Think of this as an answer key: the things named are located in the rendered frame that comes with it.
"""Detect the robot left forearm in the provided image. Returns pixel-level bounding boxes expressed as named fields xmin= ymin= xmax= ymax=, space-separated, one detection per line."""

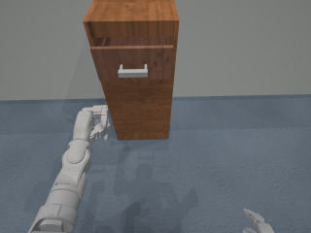
xmin=27 ymin=140 xmax=92 ymax=233

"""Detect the cabinet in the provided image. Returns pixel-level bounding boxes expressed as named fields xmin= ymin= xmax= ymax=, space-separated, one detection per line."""
xmin=83 ymin=0 xmax=180 ymax=141

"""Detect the robot left hand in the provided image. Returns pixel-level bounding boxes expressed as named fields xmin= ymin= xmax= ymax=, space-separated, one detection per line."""
xmin=73 ymin=105 xmax=111 ymax=144

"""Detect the drawer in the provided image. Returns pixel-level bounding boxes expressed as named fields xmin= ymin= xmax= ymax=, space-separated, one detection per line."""
xmin=90 ymin=36 xmax=174 ymax=81

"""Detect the handle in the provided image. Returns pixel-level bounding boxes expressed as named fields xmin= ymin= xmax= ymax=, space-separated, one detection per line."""
xmin=118 ymin=64 xmax=148 ymax=78

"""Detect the robot right hand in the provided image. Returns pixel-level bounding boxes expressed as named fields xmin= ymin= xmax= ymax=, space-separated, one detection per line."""
xmin=243 ymin=209 xmax=274 ymax=233

